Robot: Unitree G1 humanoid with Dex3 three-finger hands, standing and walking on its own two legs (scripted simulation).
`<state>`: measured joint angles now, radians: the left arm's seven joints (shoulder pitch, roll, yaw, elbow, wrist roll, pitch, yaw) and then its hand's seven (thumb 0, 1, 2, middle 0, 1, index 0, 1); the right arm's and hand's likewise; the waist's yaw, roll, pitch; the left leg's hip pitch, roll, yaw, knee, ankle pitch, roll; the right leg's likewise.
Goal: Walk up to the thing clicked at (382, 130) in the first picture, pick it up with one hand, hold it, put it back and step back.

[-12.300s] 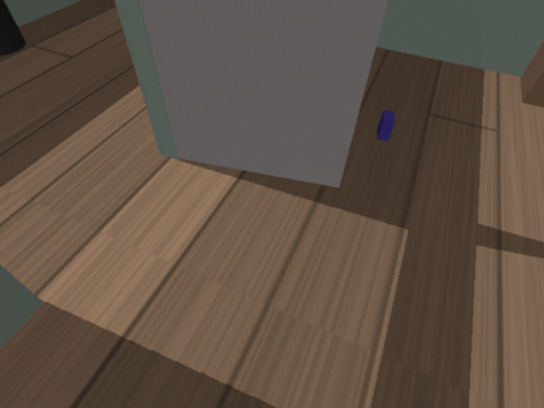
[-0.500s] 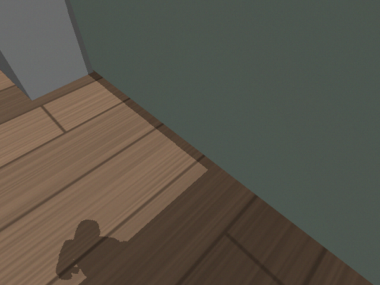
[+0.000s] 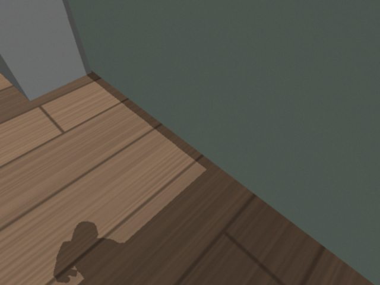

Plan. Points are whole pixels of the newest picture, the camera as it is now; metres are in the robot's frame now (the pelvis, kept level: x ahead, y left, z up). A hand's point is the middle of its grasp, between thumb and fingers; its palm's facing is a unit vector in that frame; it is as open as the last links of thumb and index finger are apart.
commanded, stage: stand
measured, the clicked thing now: out of the picture -1.29 +1.21 -0.71
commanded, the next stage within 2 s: walk up in 0.10 s
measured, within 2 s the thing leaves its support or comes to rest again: neither
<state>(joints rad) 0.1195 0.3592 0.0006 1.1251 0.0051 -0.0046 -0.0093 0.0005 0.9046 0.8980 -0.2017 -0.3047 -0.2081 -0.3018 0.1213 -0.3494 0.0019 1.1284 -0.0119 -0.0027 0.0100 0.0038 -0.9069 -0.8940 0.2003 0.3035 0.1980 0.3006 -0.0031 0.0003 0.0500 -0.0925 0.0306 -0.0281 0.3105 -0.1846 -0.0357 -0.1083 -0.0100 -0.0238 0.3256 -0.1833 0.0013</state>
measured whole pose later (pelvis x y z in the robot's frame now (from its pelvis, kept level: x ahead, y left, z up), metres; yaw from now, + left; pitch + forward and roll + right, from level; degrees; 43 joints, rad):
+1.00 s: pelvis +0.00 -0.10 -0.03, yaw +50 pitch -2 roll -1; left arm 0.20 0.41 0.09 0.74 0.02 0.02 -0.02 0.00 0.91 0.90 -0.20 -0.30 -0.21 -0.30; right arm 0.21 -0.41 -0.08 0.63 -0.05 0.07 0.04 0.01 -0.90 -0.89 0.20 0.30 0.20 0.30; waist 0.02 0.05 0.13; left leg -0.48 -0.11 -0.24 0.78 -0.33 -0.02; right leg -0.32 0.01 -0.04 0.68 -0.32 -0.02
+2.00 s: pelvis +0.05 -0.08 -0.03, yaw +91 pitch -3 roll +2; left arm 0.23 0.41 0.06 0.77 0.03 -0.01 -0.01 0.00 0.90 0.90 -0.21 -0.31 -0.21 -0.30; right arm 0.28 -0.45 -0.08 0.77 -0.02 0.04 0.03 0.00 -0.91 -0.89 0.20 0.30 0.20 0.30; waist 0.03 0.05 0.12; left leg -0.48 -0.01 -0.05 1.05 -0.41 -0.01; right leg -0.37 -0.15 -0.14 0.67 -0.26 -0.02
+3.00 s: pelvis +0.03 -0.06 -0.01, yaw +103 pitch -2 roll +0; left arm 0.09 0.39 0.01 1.06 0.00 -0.01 -0.02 0.00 0.90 0.90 -0.20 -0.30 -0.21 -0.30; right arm 0.10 -0.36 0.01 1.09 -0.01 -0.01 0.02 0.00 -0.91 -0.89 0.20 0.30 0.20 0.30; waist 0.01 -0.02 0.06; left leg -0.21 -0.04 -0.12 0.47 -0.22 0.00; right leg -0.17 -0.08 -0.10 0.45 -0.24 0.03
